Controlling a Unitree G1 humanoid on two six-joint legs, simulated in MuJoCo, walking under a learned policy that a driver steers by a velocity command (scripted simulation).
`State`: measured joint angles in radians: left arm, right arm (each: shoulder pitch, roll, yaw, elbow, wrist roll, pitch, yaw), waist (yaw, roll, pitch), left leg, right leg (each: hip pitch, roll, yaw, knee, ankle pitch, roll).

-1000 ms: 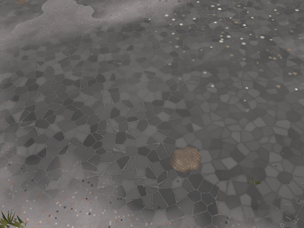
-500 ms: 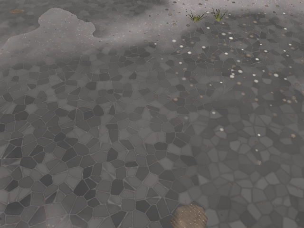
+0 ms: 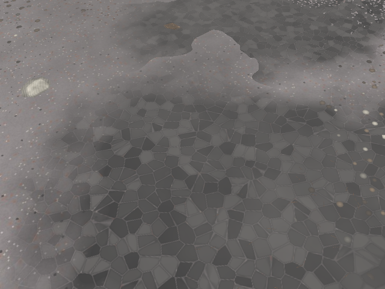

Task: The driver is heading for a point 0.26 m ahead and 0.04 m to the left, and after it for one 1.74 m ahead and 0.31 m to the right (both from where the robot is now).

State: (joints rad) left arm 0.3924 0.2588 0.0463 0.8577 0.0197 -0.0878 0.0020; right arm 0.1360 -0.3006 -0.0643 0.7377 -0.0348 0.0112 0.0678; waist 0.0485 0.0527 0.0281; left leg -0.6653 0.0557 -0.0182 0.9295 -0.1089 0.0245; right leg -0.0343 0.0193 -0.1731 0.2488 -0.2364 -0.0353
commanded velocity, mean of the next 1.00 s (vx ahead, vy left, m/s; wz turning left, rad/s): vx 0.14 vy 0.00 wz -0.16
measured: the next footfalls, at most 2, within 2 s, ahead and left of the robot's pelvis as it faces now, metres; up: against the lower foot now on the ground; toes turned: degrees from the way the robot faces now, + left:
left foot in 0.18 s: +0.25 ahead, +0.11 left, +0.00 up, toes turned +10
right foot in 0.72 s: +0.20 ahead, -0.07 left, +0.00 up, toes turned -9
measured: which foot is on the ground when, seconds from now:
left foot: up 0.00-0.16, down 0.18-0.72, up 0.74-1.00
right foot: down 0.00-0.18, up 0.20-0.70, down 0.72-1.00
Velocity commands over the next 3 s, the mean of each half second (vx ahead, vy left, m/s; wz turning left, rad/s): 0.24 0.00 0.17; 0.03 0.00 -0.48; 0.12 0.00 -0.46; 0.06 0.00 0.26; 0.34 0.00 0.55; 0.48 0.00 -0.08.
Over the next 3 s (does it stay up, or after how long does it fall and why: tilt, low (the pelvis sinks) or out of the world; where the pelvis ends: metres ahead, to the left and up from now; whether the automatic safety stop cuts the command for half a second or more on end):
stays up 0.72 -0.02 -0.01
